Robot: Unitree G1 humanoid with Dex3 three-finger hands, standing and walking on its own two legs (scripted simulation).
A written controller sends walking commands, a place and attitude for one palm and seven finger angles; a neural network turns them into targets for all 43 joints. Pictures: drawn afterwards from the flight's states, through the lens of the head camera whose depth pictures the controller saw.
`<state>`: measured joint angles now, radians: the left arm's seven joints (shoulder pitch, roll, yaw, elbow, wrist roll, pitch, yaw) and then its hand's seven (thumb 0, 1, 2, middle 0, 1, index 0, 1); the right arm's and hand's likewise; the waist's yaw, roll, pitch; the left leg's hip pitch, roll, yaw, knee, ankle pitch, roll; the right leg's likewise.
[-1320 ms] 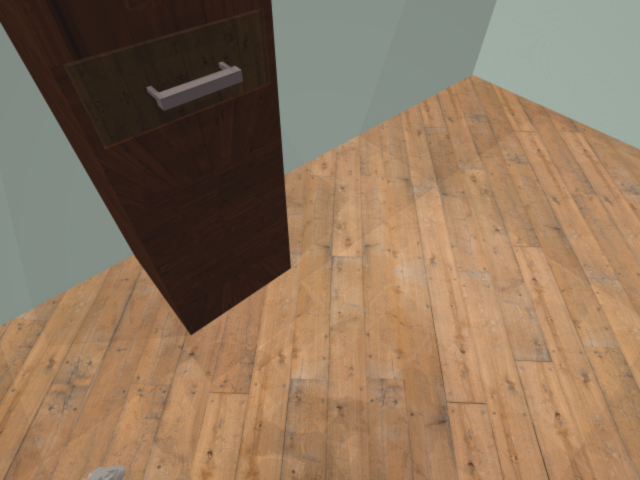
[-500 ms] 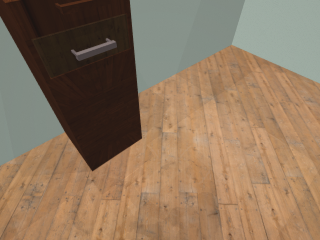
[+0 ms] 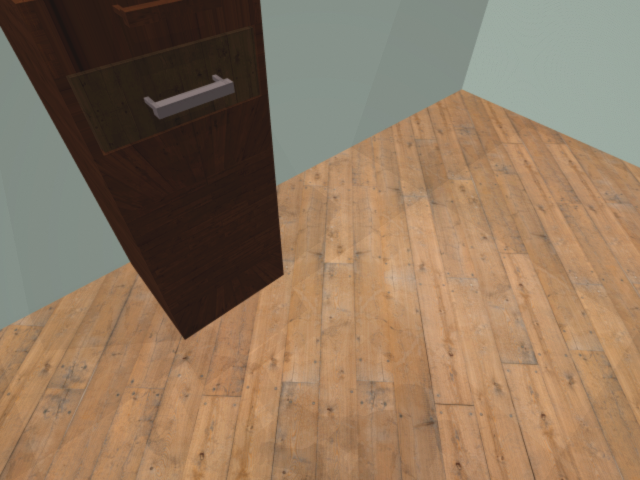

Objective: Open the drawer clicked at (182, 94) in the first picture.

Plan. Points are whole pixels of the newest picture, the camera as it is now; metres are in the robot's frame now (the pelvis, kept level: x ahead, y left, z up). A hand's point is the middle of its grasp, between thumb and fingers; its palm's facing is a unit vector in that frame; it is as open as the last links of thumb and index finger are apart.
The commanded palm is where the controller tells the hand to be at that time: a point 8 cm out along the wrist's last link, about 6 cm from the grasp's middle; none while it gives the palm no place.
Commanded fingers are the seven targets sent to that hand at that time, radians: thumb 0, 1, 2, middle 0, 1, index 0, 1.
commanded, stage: look at it before walking up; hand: left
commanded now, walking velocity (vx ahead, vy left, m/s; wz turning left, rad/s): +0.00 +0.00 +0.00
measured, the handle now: (189, 93) +0.81 +0.33 +0.08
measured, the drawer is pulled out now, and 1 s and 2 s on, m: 0.00 0.00 0.00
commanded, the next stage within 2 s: walk to a spot facing it in 0.32 s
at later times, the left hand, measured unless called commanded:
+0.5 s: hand out of the picture +0.08 +0.25 -0.16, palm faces -0.03 -0.94 -0.33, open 7.4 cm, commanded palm none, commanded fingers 0.00 0.90 0.90 -0.20 -0.30 -0.20 -0.30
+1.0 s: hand out of the picture +0.05 +0.15 -0.17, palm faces -0.19 -0.95 -0.24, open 7.4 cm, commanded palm none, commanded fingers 0.00 0.90 0.90 -0.20 -0.30 -0.20 -0.30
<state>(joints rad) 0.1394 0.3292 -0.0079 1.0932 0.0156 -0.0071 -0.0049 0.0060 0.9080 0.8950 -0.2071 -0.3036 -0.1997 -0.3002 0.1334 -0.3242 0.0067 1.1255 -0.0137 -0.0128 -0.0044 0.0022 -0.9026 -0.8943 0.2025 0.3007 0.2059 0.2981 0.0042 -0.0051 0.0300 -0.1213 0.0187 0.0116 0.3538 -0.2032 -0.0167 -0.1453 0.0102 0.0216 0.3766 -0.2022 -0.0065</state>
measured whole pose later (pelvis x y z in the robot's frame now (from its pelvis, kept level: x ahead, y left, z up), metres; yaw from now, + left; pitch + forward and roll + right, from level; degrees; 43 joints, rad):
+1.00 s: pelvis -0.02 -0.03 -0.01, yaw -15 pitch +0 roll +2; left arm 0.28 0.18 0.04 0.94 0.02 0.03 -0.01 0.01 0.91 0.89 -0.21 -0.30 -0.20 -0.30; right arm 0.15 -0.22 -0.06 0.98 -0.02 0.05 -0.02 0.00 -0.91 -0.89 0.20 0.30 0.20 0.30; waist 0.04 0.01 0.09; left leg -0.46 0.05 0.01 1.07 -0.37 -0.06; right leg -0.30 0.07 0.04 0.51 -0.21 -0.09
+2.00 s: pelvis +0.17 -0.17 -0.01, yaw -49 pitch +0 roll -1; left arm 0.17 0.20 0.06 0.97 0.02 -0.03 -0.01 -0.01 0.94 0.89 -0.21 -0.30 -0.20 -0.30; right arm 0.29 -0.17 -0.05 0.98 -0.03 -0.02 0.00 0.00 -0.91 -0.89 0.20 0.30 0.20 0.30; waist -0.05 0.00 0.06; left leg -0.56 0.18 0.07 1.06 -0.29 -0.05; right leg -0.27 0.06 -0.07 0.49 -0.21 -0.08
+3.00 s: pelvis +0.40 -0.45 -0.02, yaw -56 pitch -1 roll -2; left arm 0.09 0.13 0.04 0.96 0.03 0.00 0.02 -0.01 0.92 0.90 -0.21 -0.30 -0.20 -0.30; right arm 0.28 -0.15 -0.06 1.01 -0.03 0.04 0.00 0.01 -0.93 -0.89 0.20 0.30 0.20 0.30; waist -0.05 0.00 0.04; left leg -0.48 0.12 0.12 0.94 -0.40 -0.04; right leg -0.26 -0.10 -0.30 0.55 -0.25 -0.02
